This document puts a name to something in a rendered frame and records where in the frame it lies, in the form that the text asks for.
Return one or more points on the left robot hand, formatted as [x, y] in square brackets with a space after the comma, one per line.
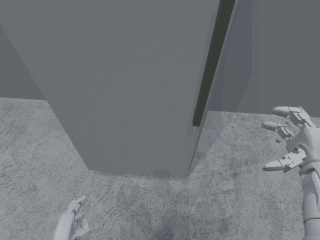
[68, 222]

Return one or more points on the handle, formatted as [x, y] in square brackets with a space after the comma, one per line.
[219, 32]

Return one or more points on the fridge door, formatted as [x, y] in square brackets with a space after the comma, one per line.
[122, 76]

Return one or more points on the robot right forearm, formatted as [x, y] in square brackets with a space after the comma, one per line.
[310, 176]

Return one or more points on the right robot hand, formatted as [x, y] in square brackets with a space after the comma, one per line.
[308, 139]

